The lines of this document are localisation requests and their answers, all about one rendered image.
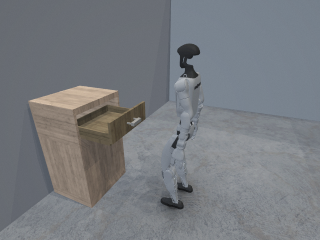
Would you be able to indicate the left robot upper arm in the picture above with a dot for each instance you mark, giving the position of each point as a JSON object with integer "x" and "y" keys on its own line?
{"x": 182, "y": 89}

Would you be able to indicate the robot left hand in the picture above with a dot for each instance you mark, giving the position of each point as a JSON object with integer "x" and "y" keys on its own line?
{"x": 178, "y": 154}

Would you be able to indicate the right robot upper arm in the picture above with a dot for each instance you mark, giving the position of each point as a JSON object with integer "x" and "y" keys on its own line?
{"x": 201, "y": 94}

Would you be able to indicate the handle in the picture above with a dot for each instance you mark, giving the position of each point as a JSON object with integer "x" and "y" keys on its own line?
{"x": 135, "y": 122}

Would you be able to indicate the robot right hand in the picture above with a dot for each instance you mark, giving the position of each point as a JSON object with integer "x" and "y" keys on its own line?
{"x": 195, "y": 131}

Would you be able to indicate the robot left forearm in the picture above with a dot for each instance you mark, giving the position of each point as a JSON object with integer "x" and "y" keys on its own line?
{"x": 184, "y": 131}

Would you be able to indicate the drawer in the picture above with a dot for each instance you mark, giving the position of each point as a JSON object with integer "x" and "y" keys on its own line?
{"x": 108, "y": 124}

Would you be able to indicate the robot torso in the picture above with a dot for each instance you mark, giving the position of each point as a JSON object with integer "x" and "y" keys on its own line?
{"x": 194, "y": 91}

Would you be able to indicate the left robot shin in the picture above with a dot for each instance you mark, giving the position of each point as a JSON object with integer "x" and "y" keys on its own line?
{"x": 170, "y": 182}

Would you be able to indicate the robot right forearm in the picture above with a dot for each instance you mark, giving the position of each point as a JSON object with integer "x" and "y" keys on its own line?
{"x": 195, "y": 119}

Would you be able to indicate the cabinet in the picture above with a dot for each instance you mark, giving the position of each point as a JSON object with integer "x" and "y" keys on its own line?
{"x": 79, "y": 169}

